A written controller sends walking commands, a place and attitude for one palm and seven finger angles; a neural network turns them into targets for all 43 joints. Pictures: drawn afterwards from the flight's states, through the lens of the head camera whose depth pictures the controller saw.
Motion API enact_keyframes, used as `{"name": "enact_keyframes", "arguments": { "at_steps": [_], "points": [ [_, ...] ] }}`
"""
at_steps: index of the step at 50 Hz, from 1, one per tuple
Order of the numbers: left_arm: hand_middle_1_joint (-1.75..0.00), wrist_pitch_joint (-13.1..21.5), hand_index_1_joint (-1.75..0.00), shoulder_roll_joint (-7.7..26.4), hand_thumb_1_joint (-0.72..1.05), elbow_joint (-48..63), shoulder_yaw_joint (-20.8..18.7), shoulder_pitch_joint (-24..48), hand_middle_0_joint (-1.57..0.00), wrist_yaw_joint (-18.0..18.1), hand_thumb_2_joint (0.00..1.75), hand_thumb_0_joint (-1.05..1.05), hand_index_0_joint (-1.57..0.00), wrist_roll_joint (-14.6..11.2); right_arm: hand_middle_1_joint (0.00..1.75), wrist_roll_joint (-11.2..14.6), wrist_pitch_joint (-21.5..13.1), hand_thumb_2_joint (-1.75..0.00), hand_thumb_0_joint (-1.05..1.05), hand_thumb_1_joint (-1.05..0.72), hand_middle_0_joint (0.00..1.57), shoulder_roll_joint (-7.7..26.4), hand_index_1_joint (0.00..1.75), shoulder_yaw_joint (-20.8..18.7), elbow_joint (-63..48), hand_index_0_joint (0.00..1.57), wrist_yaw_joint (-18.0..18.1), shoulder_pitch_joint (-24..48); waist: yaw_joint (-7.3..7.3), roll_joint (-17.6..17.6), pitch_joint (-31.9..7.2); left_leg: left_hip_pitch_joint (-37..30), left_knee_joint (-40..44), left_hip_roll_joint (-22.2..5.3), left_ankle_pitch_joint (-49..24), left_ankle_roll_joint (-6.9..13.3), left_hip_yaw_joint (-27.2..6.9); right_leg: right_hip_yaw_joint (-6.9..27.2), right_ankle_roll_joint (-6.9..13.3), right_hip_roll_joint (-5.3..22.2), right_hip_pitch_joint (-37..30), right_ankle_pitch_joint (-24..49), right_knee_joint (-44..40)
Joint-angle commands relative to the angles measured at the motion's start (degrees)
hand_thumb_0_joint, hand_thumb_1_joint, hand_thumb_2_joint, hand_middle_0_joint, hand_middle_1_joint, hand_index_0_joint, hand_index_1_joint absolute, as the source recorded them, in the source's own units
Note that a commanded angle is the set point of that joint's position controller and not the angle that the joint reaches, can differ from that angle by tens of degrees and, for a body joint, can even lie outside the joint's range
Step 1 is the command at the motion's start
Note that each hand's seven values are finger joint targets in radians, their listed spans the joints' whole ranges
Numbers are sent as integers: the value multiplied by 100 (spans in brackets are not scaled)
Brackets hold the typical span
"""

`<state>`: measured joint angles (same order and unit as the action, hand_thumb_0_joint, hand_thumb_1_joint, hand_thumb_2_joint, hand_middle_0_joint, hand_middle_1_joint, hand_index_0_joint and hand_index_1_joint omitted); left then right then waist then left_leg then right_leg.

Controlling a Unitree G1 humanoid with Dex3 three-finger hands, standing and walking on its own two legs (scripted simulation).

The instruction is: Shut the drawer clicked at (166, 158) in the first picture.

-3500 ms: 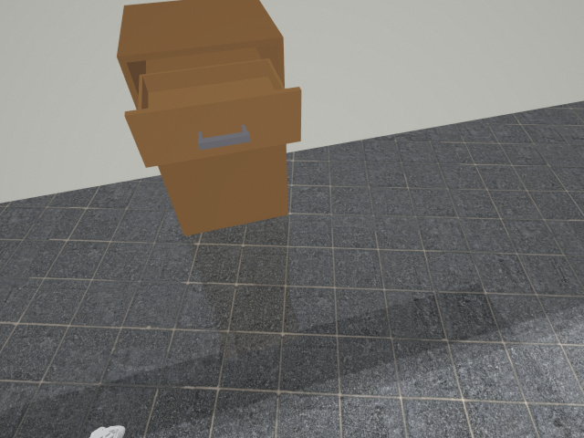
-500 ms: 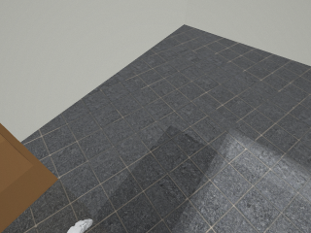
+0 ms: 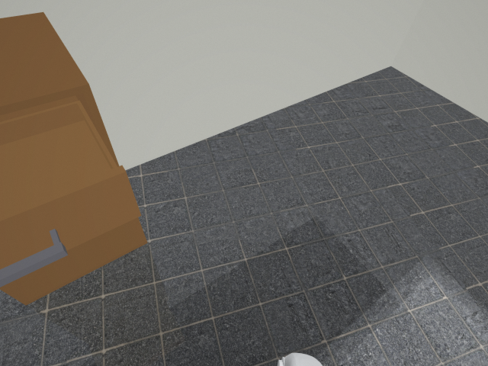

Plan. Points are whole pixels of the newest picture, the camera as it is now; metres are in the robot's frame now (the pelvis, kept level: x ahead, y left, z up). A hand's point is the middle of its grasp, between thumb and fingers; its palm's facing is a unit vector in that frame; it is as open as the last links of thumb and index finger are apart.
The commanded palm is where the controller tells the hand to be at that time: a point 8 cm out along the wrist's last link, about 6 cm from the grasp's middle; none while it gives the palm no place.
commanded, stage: turn to face it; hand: left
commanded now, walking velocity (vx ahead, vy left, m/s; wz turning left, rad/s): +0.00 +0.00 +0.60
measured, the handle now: (22, 258) +0.29 +0.41 -0.06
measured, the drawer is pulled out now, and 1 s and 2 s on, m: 0.28 0.28 0.28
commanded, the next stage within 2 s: take the last steps up to it in 0.96 s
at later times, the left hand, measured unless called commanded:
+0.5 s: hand out of the picture -0.01 +0.14 -0.14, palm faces +0.36 -0.89 -0.28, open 7.4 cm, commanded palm none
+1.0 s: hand out of the picture -0.16 +0.16 -0.17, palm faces +0.59 -0.77 -0.25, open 7.4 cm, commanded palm none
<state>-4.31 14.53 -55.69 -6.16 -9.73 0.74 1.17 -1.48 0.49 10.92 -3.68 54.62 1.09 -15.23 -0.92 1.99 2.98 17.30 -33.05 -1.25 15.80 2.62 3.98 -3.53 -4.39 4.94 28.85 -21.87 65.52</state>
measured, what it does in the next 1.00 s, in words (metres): steps on the spot, turning left: right foot, then left foot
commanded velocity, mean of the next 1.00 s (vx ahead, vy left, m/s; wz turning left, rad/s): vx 0.00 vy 0.00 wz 0.45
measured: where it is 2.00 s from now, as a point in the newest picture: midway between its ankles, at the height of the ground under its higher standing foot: outside the picture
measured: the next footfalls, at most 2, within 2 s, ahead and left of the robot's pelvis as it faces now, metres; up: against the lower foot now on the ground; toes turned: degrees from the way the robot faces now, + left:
right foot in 0.32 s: +0.05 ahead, -0.16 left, +0.00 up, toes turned +11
left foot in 0.76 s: -0.09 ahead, +0.06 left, +0.00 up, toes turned +35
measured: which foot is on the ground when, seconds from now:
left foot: down 0.00-0.30, up 0.32-0.74, down 0.76-1.00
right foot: up 0.00-0.30, down 0.32-0.76, up 0.78-1.00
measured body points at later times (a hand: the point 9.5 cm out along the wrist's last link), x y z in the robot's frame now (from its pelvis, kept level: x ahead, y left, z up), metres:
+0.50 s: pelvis -0.02 -0.07 +0.01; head +0.01 -0.10 +0.46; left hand -0.03 +0.18 -0.12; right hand +0.14 -0.30 -0.15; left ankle -0.07 +0.06 -0.64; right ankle +0.01 -0.17 -0.73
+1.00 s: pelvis -0.07 -0.04 +0.01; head -0.06 -0.01 +0.46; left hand -0.19 +0.20 -0.15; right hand +0.15 -0.18 -0.12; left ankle -0.12 +0.04 -0.73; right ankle +0.00 -0.18 -0.66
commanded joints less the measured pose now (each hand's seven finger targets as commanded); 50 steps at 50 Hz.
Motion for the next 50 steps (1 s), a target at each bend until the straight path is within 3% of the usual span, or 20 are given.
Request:
{"name": "enact_keyframes", "arguments": {
  "at_steps": [1,8,11,13,14,15,16,17,20,21,29,33,36,37,38,39,40,42,44,50],
  "points": [
    [-30,189,-30,230,90,488,27,165,-20,12,90,0,-20,-41,30,30,-82,-90,0,-90,20,1114,30,-236,-362,20,53,-143,-32,-862,-487,-1004,1535,-1266,-1937,622,-1800,367,-94,-6,367,118,-389],
    [-30,210,-30,298,90,659,64,272,-20,64,90,0,-20,-78,30,11,41,-90,0,-90,20,1293,30,-321,-404,20,-3,-97,-147,-1021,-509,-982,1466,-1214,-1598,767,-2426,432,-43,-228,-120,-285,-1648],
    [-30,249,-30,287,90,637,78,-61,-20,87,90,0,-20,-108,30,5,93,-90,0,-90,20,1360,30,-342,-517,20,-33,202,-23,-1246,-601,-533,1315,-1080,-1688,714,-2575,370,38,-379,-889,-253,-2429],
    [-30,298,-30,378,90,549,58,-518,-20,111,90,0,-20,-120,30,34,134,-90,0,-90,20,1329,30,-362,-637,20,-60,513,213,-1069,-598,130,1014,-829,-1262,496,-2502,289,75,-419,-1819,405,-3504],
    [-30,344,-30,540,90,518,7,-773,-20,135,90,0,-20,-88,30,77,151,-90,0,-90,20,1160,30,-345,-700,20,-77,603,351,-562,-610,783,623,-493,-496,203,-2285,478,148,-138,-2560,754,-4483],
    [-30,407,-30,1101,90,562,-82,-812,-20,173,90,0,-20,28,30,135,160,-90,0,-90,20,758,30,-294,-793,20,-112,518,374,1060,-567,1776,-683,284,775,-317,-1325,1927,611,1317,-3068,129,-5388],
    [-30,376,-30,1336,90,726,-67,-626,-20,172,90,0,-20,16,30,70,159,-90,0,-90,20,837,30,-298,-903,20,-118,653,371,1564,-309,1821,-2023,508,1707,-501,-761,2702,1128,2302,-2137,334,-5518],
    [-30,373,-30,1149,90,854,-18,-249,-20,172,90,0,-20,2,30,24,193,-90,0,-90,20,964,30,-344,-860,20,-157,589,171,811,-177,1601,-2884,273,1437,-427,-994,2196,1255,2119,-1494,219,-5427],
    [-30,464,-30,624,90,949,112,231,-20,147,90,0,-20,-32,30,14,268,-90,0,-90,20,916,30,-340,-517,20,-245,315,-155,774,52,1606,-3718,22,586,-585,-701,867,970,1297,-1557,1680,-4920],
    [-30,501,-30,576,90,932,126,119,-20,140,90,0,-20,-21,30,19,268,-90,0,-90,20,842,30,-311,-504,20,-262,347,-95,759,49,1607,-3729,3,526,-639,-570,608,997,1258,-1706,2151,-4801],
    [-30,448,-30,904,90,616,57,-870,-20,125,90,0,-20,53,30,61,277,-90,0,-90,20,624,30,-145,-713,20,-268,1253,430,807,-152,1121,-2128,-42,1004,-698,-75,249,1221,1568,-2394,3058,-4497],
    [-30,409,-30,1033,90,532,-1,-873,-20,111,90,0,-20,72,30,108,193,-90,0,-90,20,579,30,-78,-698,20,-234,1158,444,1116,-463,456,-1051,37,1088,-572,161,75,1203,1651,-2527,3550,-4157],
    [-30,367,-30,960,90,451,-6,-725,-20,86,90,0,-20,7,30,96,110,-90,0,-90,20,707,30,-81,-554,20,-200,701,169,918,-673,-633,606,59,-66,-467,251,-321,749,1433,-2192,3317,-3449],
    [-30,343,-30,826,90,496,23,-701,-20,73,90,0,-20,-42,30,79,48,-90,0,-90,20,1018,30,-154,-464,20,-186,360,-45,226,-933,-1608,1190,-366,-1047,-322,-167,-587,441,1222,-1554,2628,-2652],
    [-30,317,-30,443,90,712,113,-586,-20,32,90,0,-20,-77,30,39,5,-90,0,-90,20,1664,30,-305,-451,20,-140,79,-233,-1641,-949,-2398,1325,-1884,-3168,336,-2105,-771,-32,396,98,-435,-1453],
    [-30,258,-30,405,90,790,184,-232,-20,76,90,0,-20,-18,30,64,66,-90,0,-90,20,1844,30,-325,-321,20,-90,-165,-335,-1673,-828,-1975,1238,-2331,-4491,886,-2212,-173,-27,232,292,-1562,-729],
    [-30,218,-30,475,90,804,177,-223,-20,86,90,0,-20,-15,30,50,87,-90,0,-90,20,1711,30,-271,-344,20,-61,-34,-223,-1137,-647,-1723,1158,-2311,-4334,1002,-1731,19,31,347,251,-1322,-381],
    [-30,184,-30,465,90,485,127,-230,-20,80,90,0,-20,-14,30,38,40,-90,0,-90,20,1287,30,-150,-369,20,29,474,-6,-1548,-321,-1253,1226,-1617,-4115,745,-1381,288,-2,259,196,-667,-78],
    [-30,177,-30,469,90,329,124,-462,-20,38,90,0,-20,-39,30,65,17,-90,0,-90,20,1134,30,-77,-450,20,25,728,155,-1301,-232,-1070,1342,-1302,-3616,618,-1076,259,-28,161,48,-186,21],
    [-30,165,-30,413,90,264,161,-342,-20,54,90,0,-20,-35,30,78,-10,-90,0,-90,20,1042,30,-80,-276,20,38,332,76,-877,-278,-1291,1606,-1260,-2791,719,-1401,267,-68,42,-20,-33,-688]
  ]
}}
